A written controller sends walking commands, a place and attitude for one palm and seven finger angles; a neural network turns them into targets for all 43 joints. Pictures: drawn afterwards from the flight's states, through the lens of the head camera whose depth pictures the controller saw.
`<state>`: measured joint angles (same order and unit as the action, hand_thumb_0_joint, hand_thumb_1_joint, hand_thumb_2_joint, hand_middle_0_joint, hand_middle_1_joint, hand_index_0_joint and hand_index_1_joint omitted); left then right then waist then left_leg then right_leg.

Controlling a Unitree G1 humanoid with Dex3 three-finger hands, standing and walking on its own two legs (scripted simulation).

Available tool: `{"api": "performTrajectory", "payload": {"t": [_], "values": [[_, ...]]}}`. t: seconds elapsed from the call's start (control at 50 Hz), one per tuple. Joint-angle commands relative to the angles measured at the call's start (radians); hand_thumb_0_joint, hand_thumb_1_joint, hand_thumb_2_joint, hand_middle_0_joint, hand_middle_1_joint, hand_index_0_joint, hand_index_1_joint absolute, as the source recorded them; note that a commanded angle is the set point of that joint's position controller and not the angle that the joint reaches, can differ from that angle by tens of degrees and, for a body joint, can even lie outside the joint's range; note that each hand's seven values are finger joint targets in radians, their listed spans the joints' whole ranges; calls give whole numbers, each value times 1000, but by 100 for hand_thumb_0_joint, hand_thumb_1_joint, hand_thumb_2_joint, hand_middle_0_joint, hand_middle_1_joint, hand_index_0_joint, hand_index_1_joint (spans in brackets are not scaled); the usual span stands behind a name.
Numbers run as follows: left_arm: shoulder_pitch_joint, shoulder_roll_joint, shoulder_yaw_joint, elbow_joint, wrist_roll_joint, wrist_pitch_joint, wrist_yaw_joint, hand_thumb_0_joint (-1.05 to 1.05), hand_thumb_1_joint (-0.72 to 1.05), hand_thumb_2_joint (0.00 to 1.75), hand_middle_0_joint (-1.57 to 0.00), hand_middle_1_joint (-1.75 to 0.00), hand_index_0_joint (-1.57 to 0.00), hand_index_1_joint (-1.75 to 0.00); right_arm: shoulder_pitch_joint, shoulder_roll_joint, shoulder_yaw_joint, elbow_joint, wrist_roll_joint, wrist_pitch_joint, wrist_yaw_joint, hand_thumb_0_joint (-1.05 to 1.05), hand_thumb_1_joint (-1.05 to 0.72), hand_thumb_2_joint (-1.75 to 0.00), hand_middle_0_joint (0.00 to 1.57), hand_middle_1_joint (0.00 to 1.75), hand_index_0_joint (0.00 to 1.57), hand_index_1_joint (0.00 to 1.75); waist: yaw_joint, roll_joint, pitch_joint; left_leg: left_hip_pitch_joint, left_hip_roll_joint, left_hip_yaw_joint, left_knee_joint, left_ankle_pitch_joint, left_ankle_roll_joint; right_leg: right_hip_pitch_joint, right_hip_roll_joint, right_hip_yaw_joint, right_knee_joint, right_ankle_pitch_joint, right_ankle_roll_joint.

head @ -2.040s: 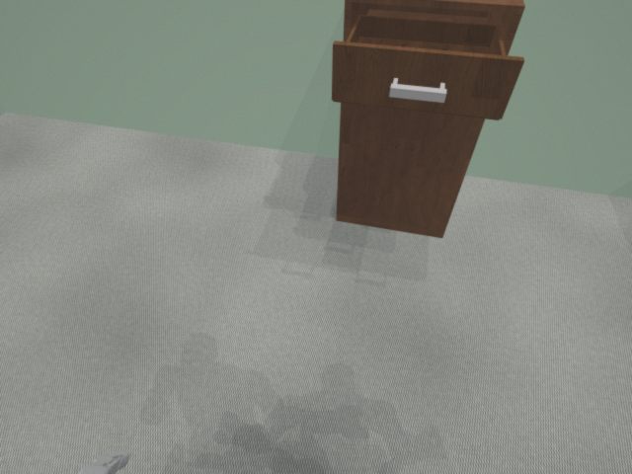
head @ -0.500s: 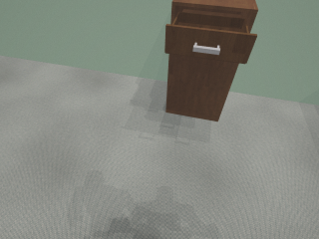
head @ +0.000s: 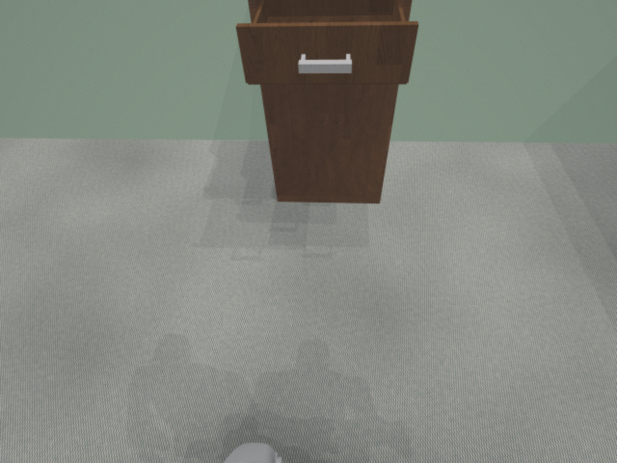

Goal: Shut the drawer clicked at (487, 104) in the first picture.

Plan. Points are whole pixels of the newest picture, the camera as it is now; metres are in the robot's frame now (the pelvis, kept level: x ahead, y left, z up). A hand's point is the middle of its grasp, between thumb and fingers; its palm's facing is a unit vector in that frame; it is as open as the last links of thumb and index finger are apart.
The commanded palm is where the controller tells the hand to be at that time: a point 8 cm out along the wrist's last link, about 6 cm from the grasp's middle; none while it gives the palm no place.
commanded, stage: walk to a spot facing it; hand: left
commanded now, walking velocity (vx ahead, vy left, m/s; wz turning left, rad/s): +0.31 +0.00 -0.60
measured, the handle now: (325, 62) +0.95 +0.06 +0.04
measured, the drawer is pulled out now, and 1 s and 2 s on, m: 0.28 0.28 0.28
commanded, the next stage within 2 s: none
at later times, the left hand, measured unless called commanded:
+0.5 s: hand (156, 415) +0.20 +0.28 -0.18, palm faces -0.21 -0.96 -0.19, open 7.4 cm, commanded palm none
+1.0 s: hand (304, 271) +0.50 +0.07 -0.18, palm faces -0.61 -0.78 -0.14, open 7.4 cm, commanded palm none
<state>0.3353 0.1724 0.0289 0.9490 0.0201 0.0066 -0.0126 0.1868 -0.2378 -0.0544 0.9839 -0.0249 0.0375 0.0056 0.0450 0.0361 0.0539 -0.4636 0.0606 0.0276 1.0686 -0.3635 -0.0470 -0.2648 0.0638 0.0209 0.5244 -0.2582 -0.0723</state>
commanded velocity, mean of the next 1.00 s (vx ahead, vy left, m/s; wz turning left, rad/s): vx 0.18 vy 0.00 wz -0.60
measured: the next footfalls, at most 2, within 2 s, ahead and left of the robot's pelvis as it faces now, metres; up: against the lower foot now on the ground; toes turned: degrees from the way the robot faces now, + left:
left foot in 0.36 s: +0.18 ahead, +0.16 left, +0.00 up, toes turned -10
right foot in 0.92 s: +0.34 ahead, -0.09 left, +0.00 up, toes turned -39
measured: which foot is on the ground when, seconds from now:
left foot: up 0.00-0.34, down 0.36-0.90, up 0.92-1.00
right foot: down 0.00-0.36, up 0.38-0.90, down 0.92-1.00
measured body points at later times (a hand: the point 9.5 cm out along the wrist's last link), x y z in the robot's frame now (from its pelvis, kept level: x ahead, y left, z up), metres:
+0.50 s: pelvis +0.13 +0.08 +0.00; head +0.15 +0.11 +0.45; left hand +0.21 +0.33 -0.16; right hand +0.15 -0.17 -0.11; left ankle +0.14 +0.16 -0.74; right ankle +0.05 -0.05 -0.65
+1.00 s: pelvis +0.28 +0.02 -0.02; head +0.34 +0.00 +0.42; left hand +0.53 +0.11 -0.17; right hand +0.08 -0.10 -0.16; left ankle +0.23 +0.17 -0.64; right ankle +0.31 -0.06 -0.74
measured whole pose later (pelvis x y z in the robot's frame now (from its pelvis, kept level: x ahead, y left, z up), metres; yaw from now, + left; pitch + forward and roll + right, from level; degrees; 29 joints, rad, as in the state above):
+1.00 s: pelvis +0.28 +0.02 -0.02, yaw -35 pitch -1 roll -2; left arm 0.06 0.18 0.04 0.89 0.01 -0.01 -0.01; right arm 0.43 -0.13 -0.04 1.06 -0.01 0.01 -0.03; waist -0.06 -0.01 0.15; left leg -0.34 0.12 0.12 1.29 -0.51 -0.05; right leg -0.40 0.07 -0.14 0.66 -0.25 -0.13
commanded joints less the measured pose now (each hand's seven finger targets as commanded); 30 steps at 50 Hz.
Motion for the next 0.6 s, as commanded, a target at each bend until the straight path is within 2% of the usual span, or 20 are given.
{"api": "performTrajectory", "payload": {"t": [0.0,0.1,0.14,0.18,0.24,0.26,0.28,0.3,0.32,0.34,0.36,0.38,0.4,0.42,0.44,0.46,0.5,0.52,0.54,0.58], "values": [[58,207,66,-54,-2,-47,16,0,90,90,-20,-30,-20,-30,-47,-93,-30,-104,-4,-50,1,0,-90,-90,20,30,20,30,-14,-122,-40,-163,29,-36,17,102,-16,104,-242,395,-330,-169,-109],[126,192,69,-26,3,-57,13,0,90,90,-20,-30,-20,-30,-87,-67,-28,-138,-2,-65,2,0,-90,-90,20,30,20,30,5,-159,-48,-212,24,-27,-81,103,-26,180,-229,414,-315,-112,-124],[136,198,72,-20,7,-57,15,0,90,90,-20,-30,-20,-30,-110,-60,-27,-152,1,-72,3,0,-90,-90,20,30,20,30,16,-162,-46,-202,18,-18,-150,79,-26,196,-233,423,-306,-100,-130],[142,198,72,-20,8,-54,15,0,90,90,-20,-30,-20,-30,-137,-54,-25,-169,3,-78,3,0,-90,-90,20,30,20,30,29,-167,-27,-160,4,-15,-215,70,-21,157,-231,440,-302,-85,-133],[108,213,78,-26,13,-49,19,0,90,90,-20,-30,-20,-30,-133,-47,-24,-185,12,-89,2,0,-90,-90,20,30,20,30,19,-187,-23,-37,-20,-19,-350,22,-8,96,-233,462,-267,-41,-128],[77,225,82,-36,11,-46,19,0,90,90,-20,-30,-20,-30,-99,-49,-23,-182,15,-94,-1,0,-90,-90,20,30,20,30,1,-192,-32,35,-32,-18,-407,20,-2,68,-227,454,-243,-23,-123],[48,228,85,-43,9,-43,17,0,90,90,-20,-30,-20,-30,-57,-51,-25,-170,17,-100,-5,0,-90,-90,20,30,20,30,-21,-188,-35,140,-49,-1,-480,59,-1,7,-199,430,-210,-20,-104],[13,219,87,-51,5,-40,17,0,90,90,-20,-30,-20,-30,19,-65,-26,-146,18,-106,-13,0,-90,-90,20,30,20,30,-59,-178,-42,306,-48,-5,-588,109,0,-99,-158,397,-138,-31,-75],[1,180,80,-64,1,-39,11,0,90,90,-20,-30,-20,-30,138,-119,-36,-110,17,-114,-29,0,-90,-90,20,30,20,30,-102,-57,-100,542,23,-65,-674,64,17,-232,-80,331,12,-50,-36],[19,115,73,-78,-9,-35,-2,0,90,90,-20,-30,-20,-30,267,-239,-63,-83,5,-113,-36,0,-90,-90,20,30,20,30,-149,242,-162,697,313,-413,-777,-196,92,-438,46,166,324,-278,17],[-14,120,76,-108,-2,-46,-8,0,90,90,-20,-30,-20,-30,303,-257,-57,-91,1,-106,-36,0,-90,-90,20,30,20,30,-145,223,-109,602,460,-587,-885,-301,173,-498,9,55,519,-315,48],[-73,143,79,-93,11,-44,-8,0,90,90,-20,-30,-20,-30,249,-191,-44,-87,-3,-105,-34,0,-90,-90,20,30,20,30,-132,137,-12,449,423,-560,-928,-321,157,-497,-44,68,643,-233,51],[-73,141,84,-77,14,-38,-19,0,90,90,-20,-30,-20,-30,190,-131,-24,-97,0,-109,-33,0,-90,-90,20,30,20,30,-87,84,56,355,366,-433,-929,-240,133,-489,-92,56,692,-133,53],[-46,127,83,-60,19,-29,-30,0,90,90,-20,-30,-20,-30,148,-87,-8,-99,3,-118,-34,0,-90,-90,20,30,20,30,-50,76,72,319,304,-293,-914,-89,95,-461,-114,41,699,-52,61],[-19,108,79,-46,17,-19,-37,0,90,90,-20,-30,-20,-30,130,-60,2,-93,9,-127,-38,0,-90,-90,20,30,20,30,-27,105,55,309,269,-182,-894,64,68,-430,-122,26,701,1,72],[-12,98,76,-40,17,-9,-37,0,90,90,-20,-30,-20,-30,150,-49,5,-83,9,-134,-41,0,-90,-90,20,30,20,30,-23,121,49,310,244,-105,-878,214,49,-420,-120,22,714,35,80],[-15,81,70,-39,17,2,-36,0,90,90,-20,-30,-20,-30,200,-39,10,-53,11,-143,-48,0,-90,-90,20,30,20,30,-19,116,9,374,220,-2,-828,483,33,-442,-114,5,740,72,88],[-35,78,67,-44,17,5,-36,0,90,90,-20,-30,-20,-30,223,-37,11,-38,12,-146,-50,0,-90,-90,20,30,20,30,-26,106,3,400,218,25,-811,566,35,-463,-113,-6,746,80,89],[-57,70,67,-49,18,6,-35,0,90,90,-20,-30,-20,-30,242,-24,9,-27,11,-147,-52,0,-90,-90,20,30,20,30,-28,89,8,420,224,42,-802,633,32,-490,-115,-14,738,89,89],[-119,63,59,-66,18,12,-39,0,90,90,-20,-30,-20,-30,276,-34,11,-5,9,-148,-53,0,-90,-90,20,30,20,30,-38,65,22,464,236,60,-798,680,55,-532,-120,-35,702,104,90]]}}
